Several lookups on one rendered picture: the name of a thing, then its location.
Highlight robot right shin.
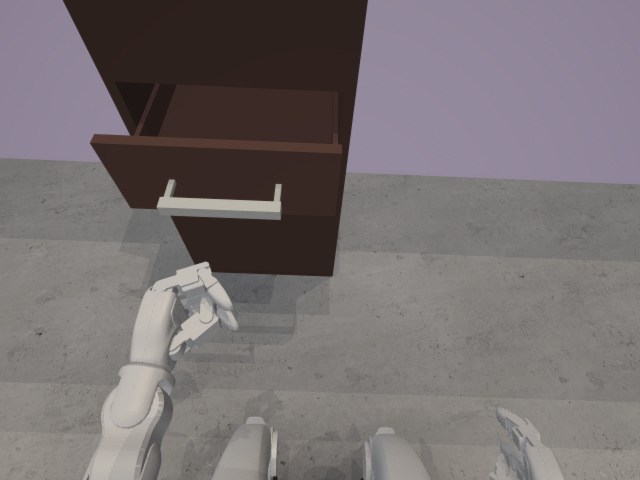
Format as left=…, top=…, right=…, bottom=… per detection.
left=375, top=427, right=395, bottom=435

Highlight left robot forearm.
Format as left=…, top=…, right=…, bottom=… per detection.
left=82, top=363, right=176, bottom=480

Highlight cabinet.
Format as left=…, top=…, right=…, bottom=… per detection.
left=63, top=0, right=368, bottom=277

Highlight handle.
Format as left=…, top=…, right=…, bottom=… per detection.
left=157, top=179, right=282, bottom=220

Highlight robot right hand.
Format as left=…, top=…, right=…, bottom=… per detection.
left=489, top=407, right=567, bottom=480

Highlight right robot thigh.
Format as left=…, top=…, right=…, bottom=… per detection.
left=362, top=434, right=433, bottom=480

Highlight robot left hand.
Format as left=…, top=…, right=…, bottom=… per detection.
left=130, top=262, right=239, bottom=372

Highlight drawer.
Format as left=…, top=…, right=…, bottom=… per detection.
left=90, top=84, right=342, bottom=216

